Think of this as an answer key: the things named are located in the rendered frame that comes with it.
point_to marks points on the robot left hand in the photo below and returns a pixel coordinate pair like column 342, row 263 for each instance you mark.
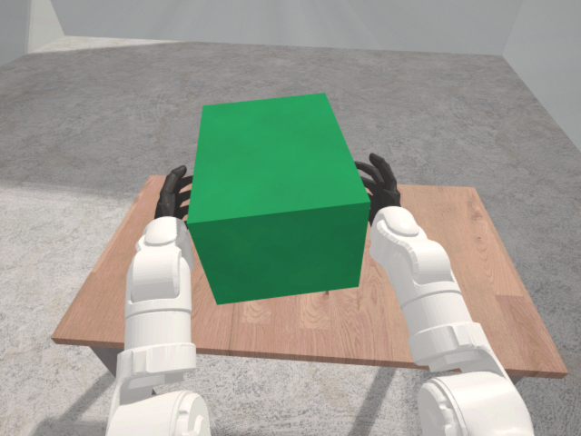
column 170, row 196

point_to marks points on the right robot forearm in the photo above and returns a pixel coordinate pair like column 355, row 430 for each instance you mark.
column 442, row 334

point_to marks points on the left robot forearm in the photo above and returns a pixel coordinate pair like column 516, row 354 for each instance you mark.
column 158, row 347

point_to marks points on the carton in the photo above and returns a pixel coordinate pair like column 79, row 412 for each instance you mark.
column 277, row 206

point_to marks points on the right robot upper arm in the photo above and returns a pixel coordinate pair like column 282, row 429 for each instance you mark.
column 478, row 403

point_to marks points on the table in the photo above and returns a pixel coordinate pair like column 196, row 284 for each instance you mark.
column 362, row 325

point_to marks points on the robot right hand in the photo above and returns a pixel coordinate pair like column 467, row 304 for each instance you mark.
column 384, row 186

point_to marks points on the left robot upper arm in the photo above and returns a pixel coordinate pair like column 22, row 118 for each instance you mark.
column 177, row 413

